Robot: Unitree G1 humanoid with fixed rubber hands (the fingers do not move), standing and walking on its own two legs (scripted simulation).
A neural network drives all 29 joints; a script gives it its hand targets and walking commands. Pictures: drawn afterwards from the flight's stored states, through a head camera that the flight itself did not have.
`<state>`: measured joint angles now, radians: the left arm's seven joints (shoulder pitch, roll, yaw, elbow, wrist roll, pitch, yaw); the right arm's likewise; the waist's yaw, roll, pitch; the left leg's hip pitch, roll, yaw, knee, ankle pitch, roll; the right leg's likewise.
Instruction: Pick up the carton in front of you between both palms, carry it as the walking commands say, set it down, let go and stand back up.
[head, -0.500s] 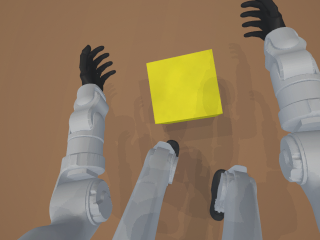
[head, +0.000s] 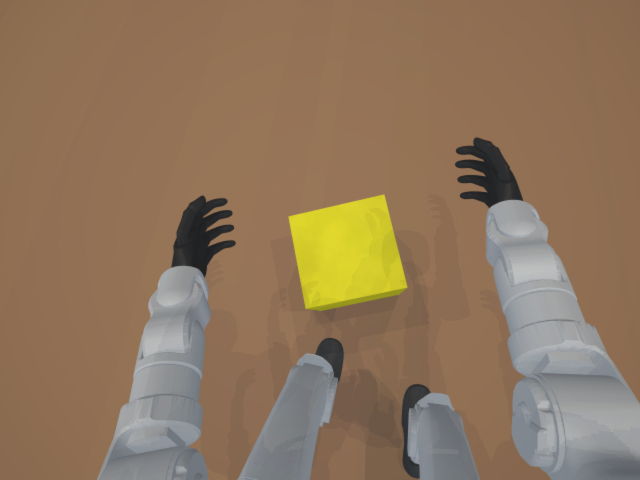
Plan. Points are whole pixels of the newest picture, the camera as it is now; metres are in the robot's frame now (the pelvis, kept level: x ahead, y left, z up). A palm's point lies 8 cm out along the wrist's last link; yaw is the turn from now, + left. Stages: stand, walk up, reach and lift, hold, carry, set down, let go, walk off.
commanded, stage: let go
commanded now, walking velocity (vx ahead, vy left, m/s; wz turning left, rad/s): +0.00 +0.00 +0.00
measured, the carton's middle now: (349, 259) +0.43 +0.11 -0.55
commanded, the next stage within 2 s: stand in 1.20 s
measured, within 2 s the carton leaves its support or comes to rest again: neither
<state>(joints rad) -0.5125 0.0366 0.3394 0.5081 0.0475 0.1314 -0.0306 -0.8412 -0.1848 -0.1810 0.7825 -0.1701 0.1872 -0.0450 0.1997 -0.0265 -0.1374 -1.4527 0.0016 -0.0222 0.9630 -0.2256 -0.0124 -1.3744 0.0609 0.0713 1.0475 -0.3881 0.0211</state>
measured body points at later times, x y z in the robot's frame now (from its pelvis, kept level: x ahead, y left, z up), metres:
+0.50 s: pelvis +0.07 +0.01 +0.09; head +0.18 +0.01 +0.53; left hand +0.23 +0.25 +0.02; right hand +0.35 -0.17 -0.01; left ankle +0.09 +0.12 -0.64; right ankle +0.03 -0.12 -0.64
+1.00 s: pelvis +0.09 -0.02 +0.10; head +0.09 -0.02 +0.55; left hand +0.25 +0.23 +0.03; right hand +0.26 -0.25 +0.02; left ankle +0.09 +0.12 -0.64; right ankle +0.03 -0.12 -0.64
